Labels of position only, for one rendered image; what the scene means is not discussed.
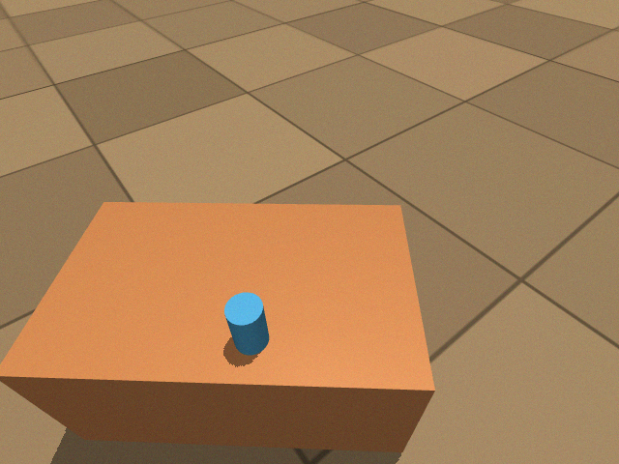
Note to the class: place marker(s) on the can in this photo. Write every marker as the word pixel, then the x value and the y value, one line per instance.
pixel 246 320

